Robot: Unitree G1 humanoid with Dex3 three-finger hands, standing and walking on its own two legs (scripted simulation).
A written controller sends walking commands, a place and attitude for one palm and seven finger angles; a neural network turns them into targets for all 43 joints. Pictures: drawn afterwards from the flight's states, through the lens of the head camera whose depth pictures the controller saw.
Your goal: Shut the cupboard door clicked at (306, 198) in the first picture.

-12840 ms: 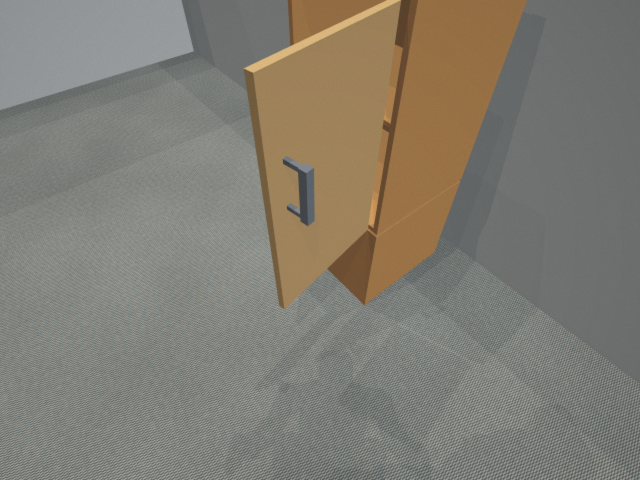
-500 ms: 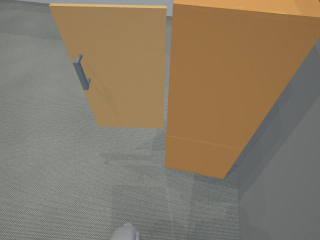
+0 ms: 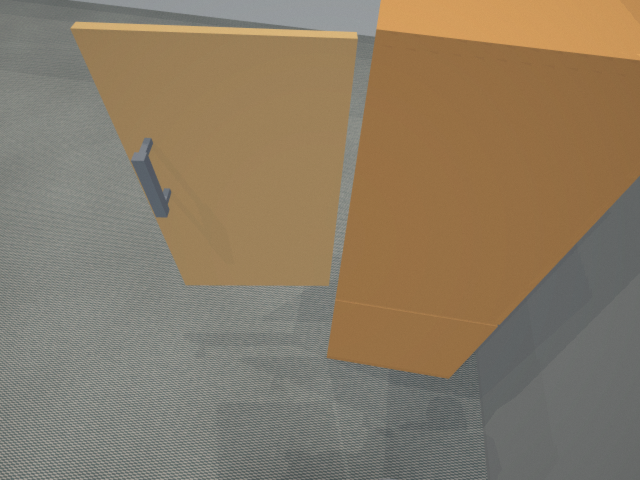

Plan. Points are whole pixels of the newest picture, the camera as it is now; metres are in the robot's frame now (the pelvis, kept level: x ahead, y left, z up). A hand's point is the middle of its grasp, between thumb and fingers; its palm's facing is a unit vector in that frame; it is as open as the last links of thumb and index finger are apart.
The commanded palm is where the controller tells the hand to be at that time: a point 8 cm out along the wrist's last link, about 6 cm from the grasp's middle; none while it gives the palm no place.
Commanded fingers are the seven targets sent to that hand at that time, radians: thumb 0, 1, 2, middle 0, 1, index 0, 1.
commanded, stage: come to a stop and stand still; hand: left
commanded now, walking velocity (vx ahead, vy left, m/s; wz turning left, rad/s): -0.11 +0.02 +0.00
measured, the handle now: (154, 179) +0.53 +0.30 +0.03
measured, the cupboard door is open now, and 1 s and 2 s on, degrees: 100 100 100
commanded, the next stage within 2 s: look again from close up in 0.92 s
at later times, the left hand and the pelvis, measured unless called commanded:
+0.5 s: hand out of the picture +0.03 +0.16 -0.18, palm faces +0.04 -0.98 -0.19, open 7.3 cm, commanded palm none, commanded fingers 0.00 0.90 0.90 -0.20 -0.30 -0.20 -0.30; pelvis -0.01 -0.02 +0.00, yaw +0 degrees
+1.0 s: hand out of the picture -0.02 +0.20 -0.16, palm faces -0.03 -0.97 -0.26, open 7.3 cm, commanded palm none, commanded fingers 0.00 0.90 0.90 -0.20 -0.30 -0.20 -0.30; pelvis -0.02 +0.00 +0.00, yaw -2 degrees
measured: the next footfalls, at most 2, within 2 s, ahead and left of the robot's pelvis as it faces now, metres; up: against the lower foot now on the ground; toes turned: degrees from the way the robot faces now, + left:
right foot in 0.12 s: +0.00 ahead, -0.15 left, +0.00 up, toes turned -5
left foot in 0.38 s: +0.02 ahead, +0.09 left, +0.00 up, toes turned +3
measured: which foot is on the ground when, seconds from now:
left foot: down 0.00-0.12, up 0.14-0.36, down 0.38-1.00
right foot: up 0.00-0.10, down 0.12-1.00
